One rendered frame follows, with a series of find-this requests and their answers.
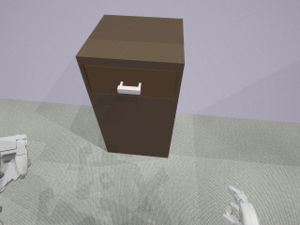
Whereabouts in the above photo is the handle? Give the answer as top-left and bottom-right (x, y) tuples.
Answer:
(117, 82), (142, 95)

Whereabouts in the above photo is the robot left hand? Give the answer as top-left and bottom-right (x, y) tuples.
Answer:
(0, 134), (32, 193)

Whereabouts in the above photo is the drawer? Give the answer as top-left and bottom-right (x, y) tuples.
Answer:
(84, 65), (177, 99)

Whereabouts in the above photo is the robot right hand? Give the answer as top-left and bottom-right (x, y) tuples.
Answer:
(223, 186), (261, 225)

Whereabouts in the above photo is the cabinet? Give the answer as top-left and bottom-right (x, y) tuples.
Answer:
(75, 14), (185, 158)

